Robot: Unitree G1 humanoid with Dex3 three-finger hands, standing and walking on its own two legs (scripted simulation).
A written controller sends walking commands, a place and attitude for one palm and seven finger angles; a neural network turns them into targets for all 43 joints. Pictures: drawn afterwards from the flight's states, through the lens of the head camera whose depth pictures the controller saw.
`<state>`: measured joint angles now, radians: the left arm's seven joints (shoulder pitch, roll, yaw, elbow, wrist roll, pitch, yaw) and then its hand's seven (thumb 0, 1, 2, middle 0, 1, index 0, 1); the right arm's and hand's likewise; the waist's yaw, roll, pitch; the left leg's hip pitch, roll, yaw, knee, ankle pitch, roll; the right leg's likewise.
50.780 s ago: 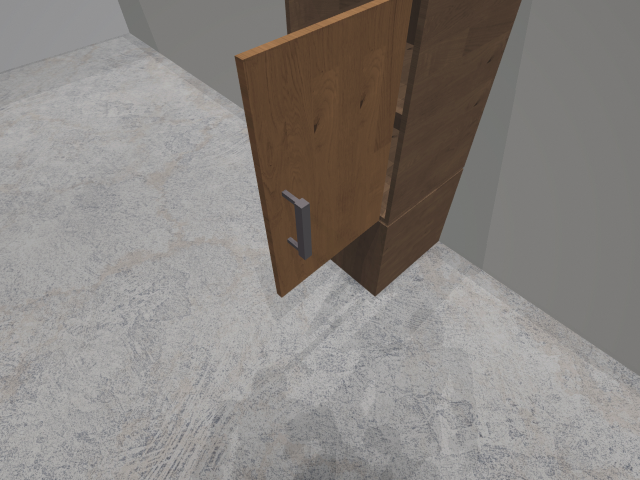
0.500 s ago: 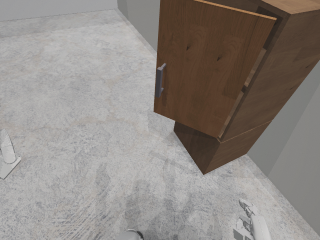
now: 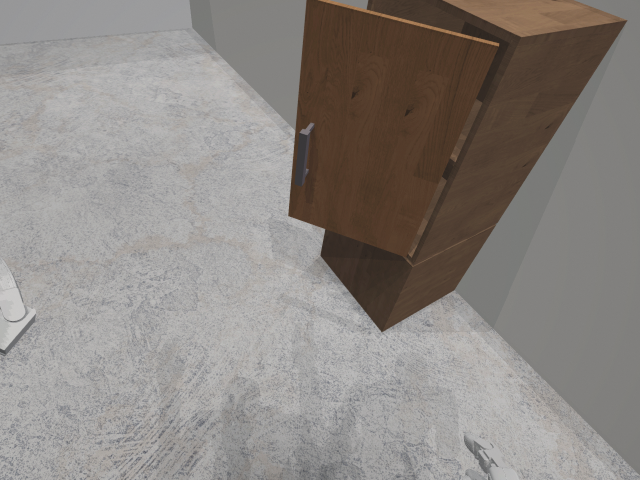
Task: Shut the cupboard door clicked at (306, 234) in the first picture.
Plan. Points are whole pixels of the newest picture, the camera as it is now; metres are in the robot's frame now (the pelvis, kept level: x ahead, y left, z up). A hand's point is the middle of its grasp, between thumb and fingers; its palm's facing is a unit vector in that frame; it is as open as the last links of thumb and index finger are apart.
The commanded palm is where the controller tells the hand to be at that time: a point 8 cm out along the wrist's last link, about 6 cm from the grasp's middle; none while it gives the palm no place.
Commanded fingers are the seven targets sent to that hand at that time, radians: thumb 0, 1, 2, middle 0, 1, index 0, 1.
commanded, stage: stop stepping back and stand still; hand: left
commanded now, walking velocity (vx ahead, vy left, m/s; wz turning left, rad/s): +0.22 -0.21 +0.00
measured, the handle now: (305, 154) +0.86 +0.06 -0.09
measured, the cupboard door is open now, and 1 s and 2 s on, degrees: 36 36 36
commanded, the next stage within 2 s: let the arm hang, fingers relaxed in 0.54 s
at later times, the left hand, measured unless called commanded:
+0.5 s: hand (32, 339) +0.19 +0.27 +0.16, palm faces +0.41 -0.82 -0.40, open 7.4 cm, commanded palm +0.12 +0.31 +0.18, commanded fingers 0.00 0.90 0.90 -0.20 -0.30 -0.20 -0.30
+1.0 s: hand out of the picture +0.04 +0.19 -0.19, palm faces +0.02 -0.98 -0.17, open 6.9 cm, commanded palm none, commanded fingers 0.00 0.90 0.90 -0.20 -0.30 -0.20 -0.30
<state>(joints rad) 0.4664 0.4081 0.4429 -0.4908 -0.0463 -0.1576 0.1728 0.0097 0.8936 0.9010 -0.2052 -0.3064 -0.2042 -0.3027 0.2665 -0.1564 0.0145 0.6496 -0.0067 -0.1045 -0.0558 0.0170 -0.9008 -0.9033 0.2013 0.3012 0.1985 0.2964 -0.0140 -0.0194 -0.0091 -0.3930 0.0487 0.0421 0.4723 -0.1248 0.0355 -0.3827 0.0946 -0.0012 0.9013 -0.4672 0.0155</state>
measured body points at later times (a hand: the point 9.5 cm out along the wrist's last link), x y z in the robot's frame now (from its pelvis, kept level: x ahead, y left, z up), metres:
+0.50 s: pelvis -0.04 +0.01 -0.01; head -0.05 +0.03 +0.44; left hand +0.16 +0.31 +0.18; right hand +0.07 -0.24 -0.10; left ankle +0.04 +0.12 -0.74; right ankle -0.09 -0.06 -0.74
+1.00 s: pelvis -0.02 +0.01 -0.01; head +0.01 +0.04 +0.44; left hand +0.03 +0.24 -0.17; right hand +0.06 -0.26 -0.13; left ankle +0.02 +0.12 -0.74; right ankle -0.08 -0.06 -0.74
